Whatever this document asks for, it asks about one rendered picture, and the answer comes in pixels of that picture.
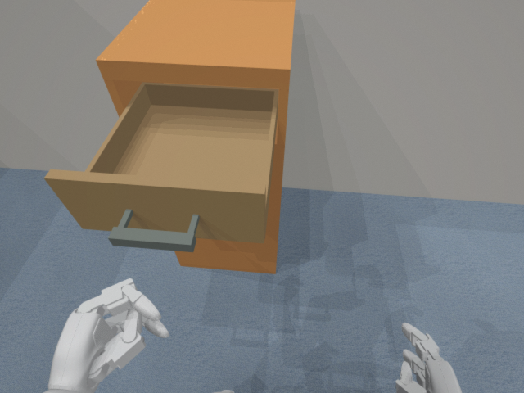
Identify cabinet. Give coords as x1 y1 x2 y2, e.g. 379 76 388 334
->
96 0 296 274

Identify drawer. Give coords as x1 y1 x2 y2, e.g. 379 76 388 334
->
44 82 279 243

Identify right robot hand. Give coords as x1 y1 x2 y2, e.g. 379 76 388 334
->
396 323 462 393

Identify handle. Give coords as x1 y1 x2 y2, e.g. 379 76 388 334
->
108 209 200 252

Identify left robot hand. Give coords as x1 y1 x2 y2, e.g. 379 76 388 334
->
48 278 169 393

